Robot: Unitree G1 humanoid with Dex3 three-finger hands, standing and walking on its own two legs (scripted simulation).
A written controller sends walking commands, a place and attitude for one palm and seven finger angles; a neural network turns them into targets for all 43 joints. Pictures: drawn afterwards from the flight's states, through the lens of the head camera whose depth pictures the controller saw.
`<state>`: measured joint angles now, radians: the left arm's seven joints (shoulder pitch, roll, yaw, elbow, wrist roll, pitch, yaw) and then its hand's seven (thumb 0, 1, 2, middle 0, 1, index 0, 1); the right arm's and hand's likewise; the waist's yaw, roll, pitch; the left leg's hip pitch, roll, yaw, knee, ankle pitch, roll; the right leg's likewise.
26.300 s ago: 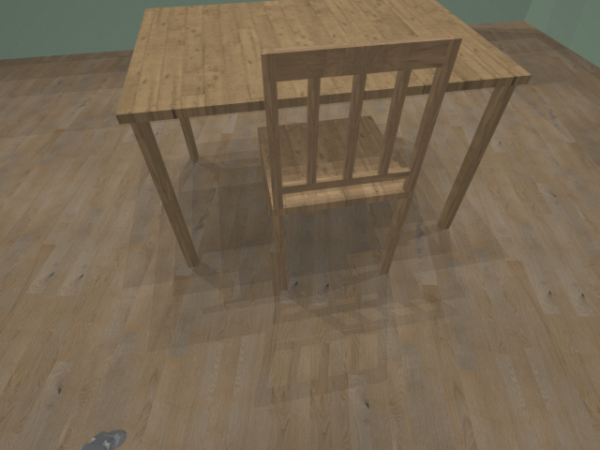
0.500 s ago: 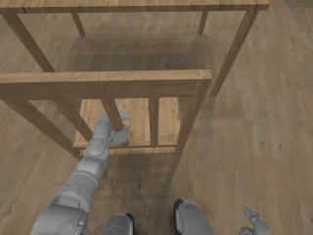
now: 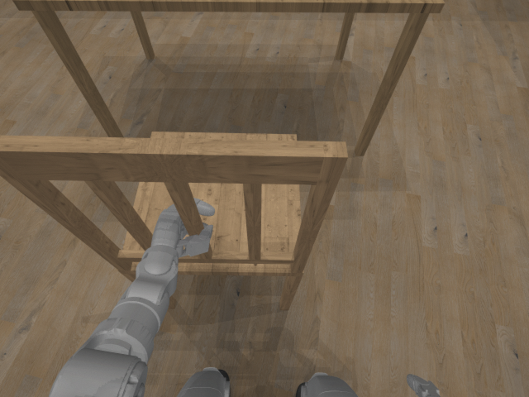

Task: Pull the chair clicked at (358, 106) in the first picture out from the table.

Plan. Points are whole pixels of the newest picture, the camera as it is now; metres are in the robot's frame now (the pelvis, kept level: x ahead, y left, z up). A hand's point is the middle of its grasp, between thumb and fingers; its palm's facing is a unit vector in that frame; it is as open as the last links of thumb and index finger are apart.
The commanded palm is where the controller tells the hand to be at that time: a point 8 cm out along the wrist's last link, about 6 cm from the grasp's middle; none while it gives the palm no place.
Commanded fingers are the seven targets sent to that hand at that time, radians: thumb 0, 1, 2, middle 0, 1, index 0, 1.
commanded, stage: step backward, pulling the chair out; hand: left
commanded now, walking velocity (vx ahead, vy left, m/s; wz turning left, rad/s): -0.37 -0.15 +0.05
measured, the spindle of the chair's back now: (193, 224) +0.38 +0.14 -0.06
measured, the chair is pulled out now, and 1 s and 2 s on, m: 0.52 0.76 0.76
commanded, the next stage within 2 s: stop walking, hand still on the chair in 0.36 s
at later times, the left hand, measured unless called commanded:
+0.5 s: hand (190, 325) +0.22 +0.12 -0.06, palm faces -0.03 -0.98 -0.18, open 5.7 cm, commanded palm +0.20 +0.17 -0.05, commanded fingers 0.00 0.90 0.90 -0.50 -1.45 -0.50 -1.45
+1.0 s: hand out of the picture +0.12 +0.12 -0.06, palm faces -0.06 -0.98 -0.17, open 5.7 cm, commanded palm +0.11 +0.17 -0.05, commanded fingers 0.00 0.90 0.90 -0.50 -1.45 -0.50 -1.45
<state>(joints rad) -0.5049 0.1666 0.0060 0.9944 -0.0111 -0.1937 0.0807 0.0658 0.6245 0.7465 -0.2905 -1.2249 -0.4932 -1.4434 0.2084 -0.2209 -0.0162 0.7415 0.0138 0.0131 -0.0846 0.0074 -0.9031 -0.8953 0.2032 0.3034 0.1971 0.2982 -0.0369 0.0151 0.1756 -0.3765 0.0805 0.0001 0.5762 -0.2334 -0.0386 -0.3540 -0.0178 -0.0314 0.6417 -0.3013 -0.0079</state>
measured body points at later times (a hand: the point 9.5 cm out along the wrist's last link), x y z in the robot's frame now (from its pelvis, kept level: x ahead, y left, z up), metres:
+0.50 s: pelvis -0.13 -0.01 +0.00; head -0.06 -0.01 +0.44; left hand +0.21 +0.17 -0.05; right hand -0.04 -0.25 -0.14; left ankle -0.06 +0.14 -0.73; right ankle -0.13 -0.15 -0.73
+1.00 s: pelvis -0.15 +0.00 +0.00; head -0.15 +0.00 +0.45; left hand +0.12 +0.17 -0.05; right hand -0.05 -0.24 -0.11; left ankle -0.09 +0.13 -0.73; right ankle -0.13 -0.15 -0.73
